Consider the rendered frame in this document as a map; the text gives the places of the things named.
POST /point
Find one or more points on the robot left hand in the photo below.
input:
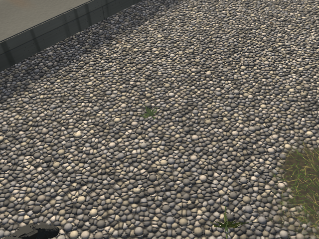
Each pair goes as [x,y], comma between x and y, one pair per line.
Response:
[32,231]

